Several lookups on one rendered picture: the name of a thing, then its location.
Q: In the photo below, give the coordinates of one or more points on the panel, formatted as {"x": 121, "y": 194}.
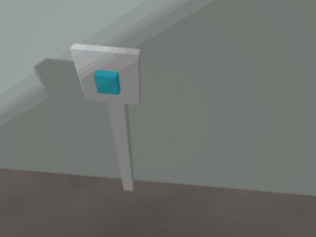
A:
{"x": 87, "y": 59}

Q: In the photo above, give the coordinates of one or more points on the button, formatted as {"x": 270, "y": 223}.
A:
{"x": 107, "y": 82}

